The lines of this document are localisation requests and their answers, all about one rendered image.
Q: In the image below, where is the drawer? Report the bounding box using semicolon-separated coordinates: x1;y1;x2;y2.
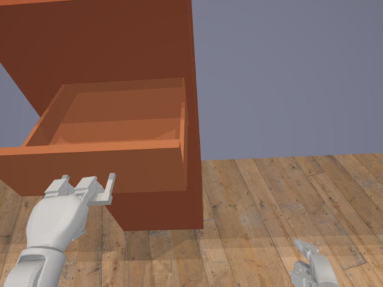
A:
0;78;188;197

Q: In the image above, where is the robot right hand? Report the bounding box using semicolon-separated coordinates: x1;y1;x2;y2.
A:
290;239;339;287

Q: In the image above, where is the left robot forearm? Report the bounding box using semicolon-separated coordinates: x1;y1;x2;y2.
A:
4;246;66;287

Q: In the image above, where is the handle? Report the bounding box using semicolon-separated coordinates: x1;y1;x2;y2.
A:
62;173;116;206

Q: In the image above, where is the robot left hand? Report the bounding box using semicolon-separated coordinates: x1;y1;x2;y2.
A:
26;176;105;252

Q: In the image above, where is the cabinet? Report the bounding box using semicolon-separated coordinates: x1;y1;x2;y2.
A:
0;0;203;231

